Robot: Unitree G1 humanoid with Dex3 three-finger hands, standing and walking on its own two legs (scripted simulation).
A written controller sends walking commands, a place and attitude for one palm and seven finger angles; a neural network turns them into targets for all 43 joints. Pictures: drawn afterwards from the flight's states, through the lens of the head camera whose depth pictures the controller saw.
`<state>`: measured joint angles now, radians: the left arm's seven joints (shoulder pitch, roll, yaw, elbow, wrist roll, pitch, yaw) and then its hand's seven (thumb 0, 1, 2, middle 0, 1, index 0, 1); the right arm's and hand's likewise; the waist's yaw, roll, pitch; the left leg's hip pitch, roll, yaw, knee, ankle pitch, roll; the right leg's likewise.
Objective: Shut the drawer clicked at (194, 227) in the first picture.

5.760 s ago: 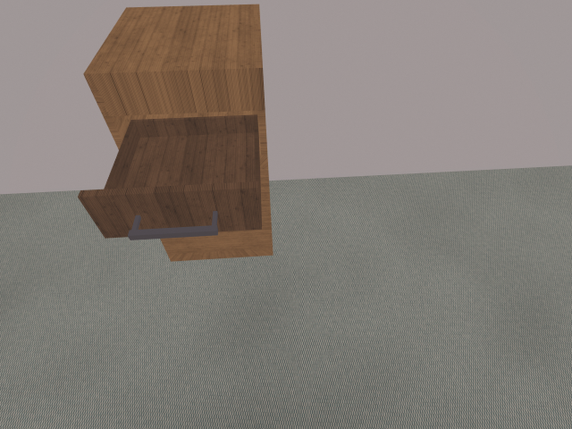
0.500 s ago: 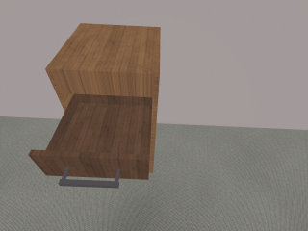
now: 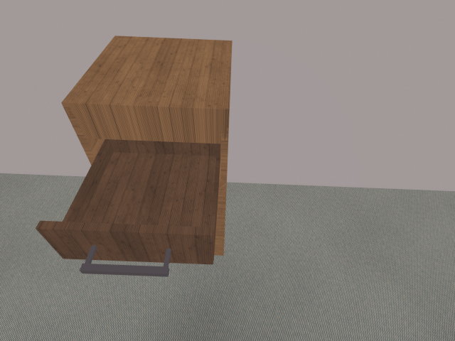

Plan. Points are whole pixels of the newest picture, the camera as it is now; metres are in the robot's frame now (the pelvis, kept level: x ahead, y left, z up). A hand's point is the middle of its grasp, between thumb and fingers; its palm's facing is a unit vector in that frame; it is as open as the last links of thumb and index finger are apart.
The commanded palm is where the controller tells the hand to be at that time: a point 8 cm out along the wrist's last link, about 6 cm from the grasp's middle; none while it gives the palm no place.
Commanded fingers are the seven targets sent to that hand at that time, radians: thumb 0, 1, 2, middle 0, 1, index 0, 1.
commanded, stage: raise the hand and make a fist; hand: left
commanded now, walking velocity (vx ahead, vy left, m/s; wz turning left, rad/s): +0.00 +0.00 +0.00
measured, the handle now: (127, 261) +0.31 +0.25 -0.14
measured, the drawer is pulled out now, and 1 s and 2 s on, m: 0.30 0.30 0.30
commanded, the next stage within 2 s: bring the fist close to the handle in 1.98 s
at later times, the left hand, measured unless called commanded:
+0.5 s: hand (167, 337) +0.15 +0.12 -0.07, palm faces +0.00 -1.00 +0.04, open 5.9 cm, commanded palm +0.10 +0.21 -0.06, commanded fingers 0.00 0.90 0.90 -0.64 -0.78 -0.64 -0.78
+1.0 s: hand (126, 325) +0.16 +0.18 -0.05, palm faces +0.11 -0.99 -0.06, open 3.5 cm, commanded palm +0.11 +0.23 -0.05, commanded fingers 0.00 0.90 0.90 -1.14 -1.32 -1.14 -1.32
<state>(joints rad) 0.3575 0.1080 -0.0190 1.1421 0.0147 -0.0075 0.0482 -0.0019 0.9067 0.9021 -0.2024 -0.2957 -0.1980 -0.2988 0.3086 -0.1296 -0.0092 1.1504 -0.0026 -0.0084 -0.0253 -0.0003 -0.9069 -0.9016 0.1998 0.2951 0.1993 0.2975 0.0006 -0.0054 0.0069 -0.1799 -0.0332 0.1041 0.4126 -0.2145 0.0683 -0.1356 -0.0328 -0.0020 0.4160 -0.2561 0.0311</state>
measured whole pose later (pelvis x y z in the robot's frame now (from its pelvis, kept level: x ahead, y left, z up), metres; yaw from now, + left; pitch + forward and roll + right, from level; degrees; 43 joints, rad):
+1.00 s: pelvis -0.03 -0.05 -0.09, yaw +2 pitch +15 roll -2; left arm 0.46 0.25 0.32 0.00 -0.35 -0.35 -0.35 0.01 0.90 0.90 -0.95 -1.11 -0.94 -1.11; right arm 0.27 -0.19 -0.05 0.63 0.04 -0.21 -0.07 0.01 -0.90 -0.90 0.20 0.30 0.20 0.30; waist -0.02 0.03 -0.15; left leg -0.95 0.05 0.00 1.16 -0.47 0.00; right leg -0.87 0.02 -0.10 1.14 -0.54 -0.05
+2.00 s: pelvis -0.03 -0.02 -0.09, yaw +3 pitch +16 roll -4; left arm 0.64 0.26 0.19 -0.19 -0.27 -0.42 -0.25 0.01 0.90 0.90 -1.40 -1.60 -1.40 -1.60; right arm 0.22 -0.21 -0.03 0.51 0.04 -0.16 -0.03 0.01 -0.90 -0.90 0.20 0.30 0.20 0.30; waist -0.01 0.04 -0.17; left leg -0.96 0.02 -0.01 1.19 -0.50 0.04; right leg -0.84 0.00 -0.11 1.12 -0.55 -0.01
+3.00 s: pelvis -0.04 -0.02 -0.16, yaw +1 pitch +25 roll -5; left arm 0.22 0.30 0.26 0.14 -0.31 -0.44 -0.35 0.01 0.90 0.90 -1.40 -1.60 -1.40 -1.60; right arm 0.16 -0.24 0.01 0.55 0.02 -0.16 -0.03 0.01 -0.90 -0.90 0.20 0.30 0.20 0.30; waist -0.02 0.03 -0.20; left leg -1.32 0.04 -0.01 1.45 -0.56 0.05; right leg -1.20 0.00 -0.11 1.39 -0.62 -0.01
